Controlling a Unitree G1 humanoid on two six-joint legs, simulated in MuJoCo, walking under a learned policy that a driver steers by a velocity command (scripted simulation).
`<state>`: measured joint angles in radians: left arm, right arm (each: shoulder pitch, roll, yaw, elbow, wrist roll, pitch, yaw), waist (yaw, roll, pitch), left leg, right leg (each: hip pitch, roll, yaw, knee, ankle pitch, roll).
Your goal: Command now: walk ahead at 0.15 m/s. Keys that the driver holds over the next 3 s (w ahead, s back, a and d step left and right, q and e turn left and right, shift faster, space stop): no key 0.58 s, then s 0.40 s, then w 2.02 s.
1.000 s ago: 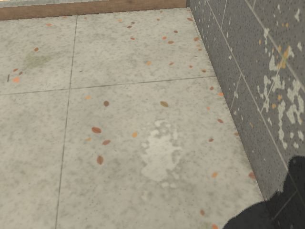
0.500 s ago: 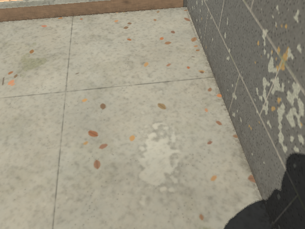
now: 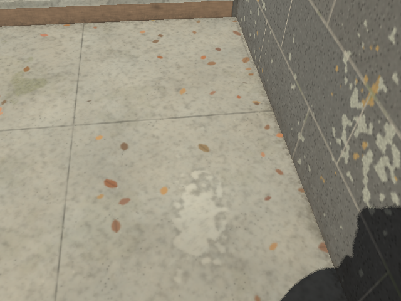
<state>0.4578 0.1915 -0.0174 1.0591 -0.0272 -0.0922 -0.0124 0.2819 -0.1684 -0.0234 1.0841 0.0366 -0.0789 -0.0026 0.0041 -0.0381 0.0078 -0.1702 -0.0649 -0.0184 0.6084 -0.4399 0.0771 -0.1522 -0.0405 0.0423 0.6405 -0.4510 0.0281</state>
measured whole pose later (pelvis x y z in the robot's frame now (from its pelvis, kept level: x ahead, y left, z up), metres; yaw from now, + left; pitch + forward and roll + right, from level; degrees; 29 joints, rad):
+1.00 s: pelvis -0.02 +0.04 +0.01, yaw +1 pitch -1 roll -2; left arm 0.26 0.22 0.03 0.98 0.02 0.08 0.04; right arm 0.34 -0.16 -0.01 1.04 -0.05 0.03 -0.03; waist -0.01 -0.03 0.07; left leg -0.23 -0.01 0.03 0.62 -0.37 0.06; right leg -0.50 0.02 0.02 0.92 -0.43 -0.02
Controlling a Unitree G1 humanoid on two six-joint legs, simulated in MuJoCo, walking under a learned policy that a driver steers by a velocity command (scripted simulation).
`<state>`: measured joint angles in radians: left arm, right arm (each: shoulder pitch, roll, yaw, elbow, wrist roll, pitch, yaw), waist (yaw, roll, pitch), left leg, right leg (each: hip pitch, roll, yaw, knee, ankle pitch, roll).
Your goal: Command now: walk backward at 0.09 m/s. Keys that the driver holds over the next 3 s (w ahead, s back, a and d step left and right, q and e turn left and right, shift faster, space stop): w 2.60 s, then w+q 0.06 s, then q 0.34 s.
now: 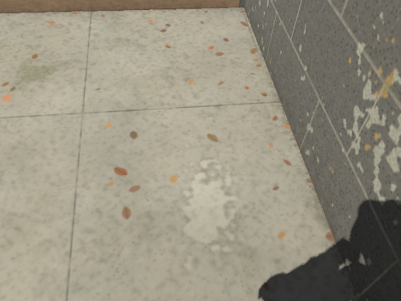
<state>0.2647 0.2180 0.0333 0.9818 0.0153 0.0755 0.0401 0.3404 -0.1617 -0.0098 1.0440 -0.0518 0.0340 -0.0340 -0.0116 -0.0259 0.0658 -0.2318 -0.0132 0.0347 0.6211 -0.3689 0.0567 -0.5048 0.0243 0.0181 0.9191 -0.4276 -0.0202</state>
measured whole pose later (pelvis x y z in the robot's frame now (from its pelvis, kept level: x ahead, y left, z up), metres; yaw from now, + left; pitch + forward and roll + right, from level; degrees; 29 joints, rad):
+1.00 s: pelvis +0.25 +0.06 +0.02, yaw -1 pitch +0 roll +1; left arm 0.16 0.27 0.08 0.94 -0.02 -0.08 0.02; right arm 0.34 -0.21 -0.04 1.01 0.00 -0.10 0.02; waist -0.04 -0.04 0.00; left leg -0.12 -0.07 0.08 0.26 -0.13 0.08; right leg -0.66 -0.15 0.03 1.06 -0.15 -0.04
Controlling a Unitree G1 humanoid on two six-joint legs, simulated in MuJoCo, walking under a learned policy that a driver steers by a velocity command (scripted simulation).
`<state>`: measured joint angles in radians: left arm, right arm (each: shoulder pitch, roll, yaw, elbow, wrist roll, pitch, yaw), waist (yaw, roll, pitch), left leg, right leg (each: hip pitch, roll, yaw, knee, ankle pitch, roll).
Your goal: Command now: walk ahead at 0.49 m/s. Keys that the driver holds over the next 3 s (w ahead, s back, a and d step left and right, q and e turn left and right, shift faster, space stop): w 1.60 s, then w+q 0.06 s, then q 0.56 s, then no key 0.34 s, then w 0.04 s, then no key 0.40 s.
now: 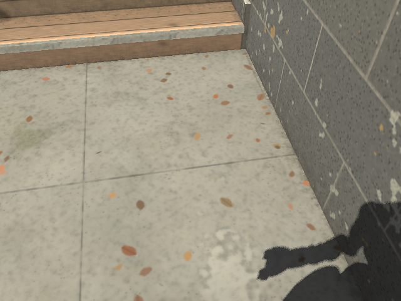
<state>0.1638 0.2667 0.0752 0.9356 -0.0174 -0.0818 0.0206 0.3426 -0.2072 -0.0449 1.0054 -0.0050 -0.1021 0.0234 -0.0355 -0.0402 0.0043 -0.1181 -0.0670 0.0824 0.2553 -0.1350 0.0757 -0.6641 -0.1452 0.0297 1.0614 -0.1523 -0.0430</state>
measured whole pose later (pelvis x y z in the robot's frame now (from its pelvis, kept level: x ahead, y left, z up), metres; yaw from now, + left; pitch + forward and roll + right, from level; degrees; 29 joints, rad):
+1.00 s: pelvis +0.53 +0.01 -0.02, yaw +0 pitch +0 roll +0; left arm 0.34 0.28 0.03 0.97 -0.04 -0.10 0.00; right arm 0.13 -0.28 -0.06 0.86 0.01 -0.10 0.05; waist 0.02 -0.03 0.05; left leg -0.43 -0.03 0.03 0.57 -0.16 0.05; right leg -0.26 -0.03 0.06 1.16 -0.49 -0.02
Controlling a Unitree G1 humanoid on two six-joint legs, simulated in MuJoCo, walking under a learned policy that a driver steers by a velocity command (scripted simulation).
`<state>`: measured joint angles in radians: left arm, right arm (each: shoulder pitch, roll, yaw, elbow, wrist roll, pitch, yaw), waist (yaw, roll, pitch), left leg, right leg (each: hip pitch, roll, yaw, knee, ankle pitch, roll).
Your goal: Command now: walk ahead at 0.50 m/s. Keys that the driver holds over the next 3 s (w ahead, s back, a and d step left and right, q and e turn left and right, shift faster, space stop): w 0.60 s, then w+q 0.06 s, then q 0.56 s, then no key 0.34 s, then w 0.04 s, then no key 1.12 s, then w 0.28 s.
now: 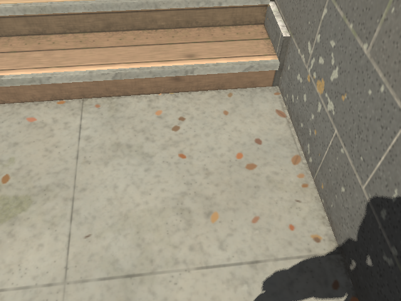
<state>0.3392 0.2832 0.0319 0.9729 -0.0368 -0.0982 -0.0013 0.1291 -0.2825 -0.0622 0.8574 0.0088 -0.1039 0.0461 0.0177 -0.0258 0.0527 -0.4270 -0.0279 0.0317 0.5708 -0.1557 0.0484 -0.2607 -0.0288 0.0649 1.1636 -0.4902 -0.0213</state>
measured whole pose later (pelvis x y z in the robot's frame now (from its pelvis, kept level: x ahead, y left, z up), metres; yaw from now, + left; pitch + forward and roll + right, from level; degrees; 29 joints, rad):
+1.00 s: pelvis +0.48 +0.04 -0.01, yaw +8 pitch +2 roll -2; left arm 0.21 0.32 0.04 0.89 0.01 -0.03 0.05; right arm 0.14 -0.31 -0.07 0.75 -0.01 -0.06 0.05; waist 0.00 0.03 0.02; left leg -0.46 -0.01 -0.01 0.54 -0.10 0.05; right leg -0.15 -0.08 -0.15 0.73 -0.51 0.06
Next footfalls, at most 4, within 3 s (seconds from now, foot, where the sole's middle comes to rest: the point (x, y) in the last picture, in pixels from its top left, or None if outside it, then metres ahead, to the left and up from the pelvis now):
0.48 right None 0.40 -0.12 -0.76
0.98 left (163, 255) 0.61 0.15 -0.76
1.46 right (223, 247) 0.65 -0.05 -0.76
1.70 left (152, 275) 0.54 0.18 -0.76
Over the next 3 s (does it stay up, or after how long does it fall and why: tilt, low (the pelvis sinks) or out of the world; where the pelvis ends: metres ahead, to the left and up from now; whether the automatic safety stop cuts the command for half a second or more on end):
stays up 0.61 0.07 0.02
